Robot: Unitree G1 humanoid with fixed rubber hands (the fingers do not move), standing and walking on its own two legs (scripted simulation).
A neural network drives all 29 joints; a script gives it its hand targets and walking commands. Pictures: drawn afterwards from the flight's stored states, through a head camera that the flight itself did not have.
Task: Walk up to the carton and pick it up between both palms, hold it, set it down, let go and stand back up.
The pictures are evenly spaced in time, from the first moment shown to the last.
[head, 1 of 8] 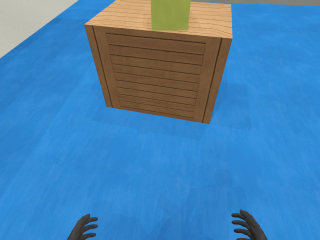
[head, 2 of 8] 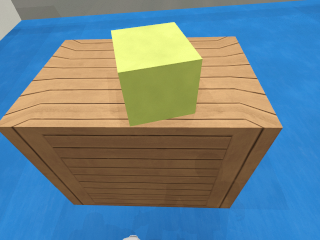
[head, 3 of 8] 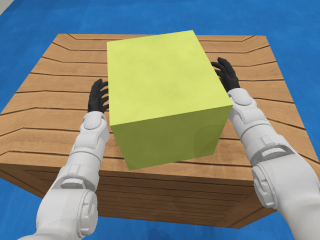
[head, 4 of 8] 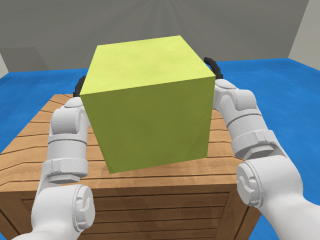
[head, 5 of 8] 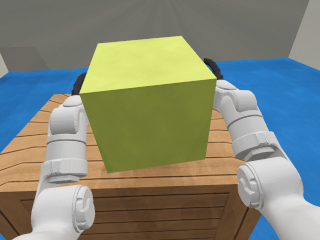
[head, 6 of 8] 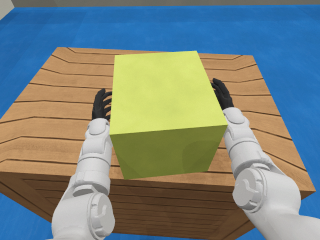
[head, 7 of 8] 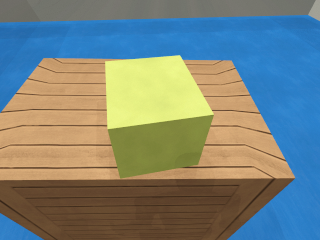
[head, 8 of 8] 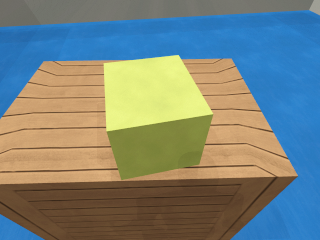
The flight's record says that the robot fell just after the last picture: no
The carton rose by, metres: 0.19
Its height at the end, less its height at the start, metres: +0.00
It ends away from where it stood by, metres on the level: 0.01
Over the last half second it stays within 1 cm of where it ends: yes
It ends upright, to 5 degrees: yes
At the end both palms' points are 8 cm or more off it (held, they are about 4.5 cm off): yes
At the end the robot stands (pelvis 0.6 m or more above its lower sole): yes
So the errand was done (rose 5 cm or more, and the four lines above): yes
